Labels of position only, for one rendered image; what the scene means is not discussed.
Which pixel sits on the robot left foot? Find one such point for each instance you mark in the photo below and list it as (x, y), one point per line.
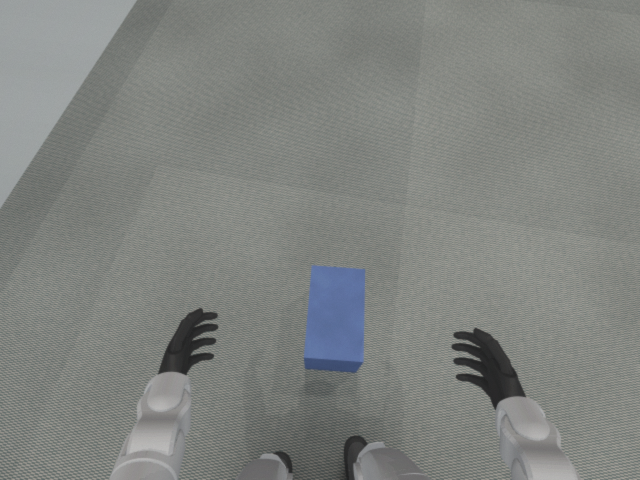
(285, 459)

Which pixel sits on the robot right hand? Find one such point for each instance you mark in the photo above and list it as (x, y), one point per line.
(499, 379)

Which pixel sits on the robot left forearm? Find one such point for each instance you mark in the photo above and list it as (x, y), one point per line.
(154, 448)

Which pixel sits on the carton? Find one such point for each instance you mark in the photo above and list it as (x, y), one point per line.
(335, 320)

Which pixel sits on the robot right forearm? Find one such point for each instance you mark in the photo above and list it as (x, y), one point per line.
(530, 444)

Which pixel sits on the robot left hand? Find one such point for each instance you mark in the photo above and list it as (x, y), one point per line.
(177, 355)

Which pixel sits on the left robot thigh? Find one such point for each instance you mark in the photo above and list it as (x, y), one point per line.
(264, 469)

